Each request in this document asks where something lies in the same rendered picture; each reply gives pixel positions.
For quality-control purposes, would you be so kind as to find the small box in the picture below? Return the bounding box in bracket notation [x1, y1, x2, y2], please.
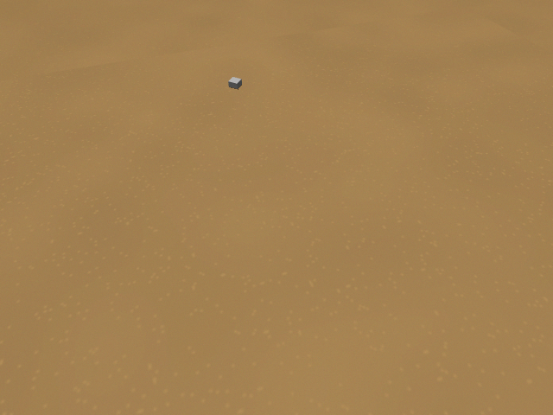
[228, 77, 242, 89]

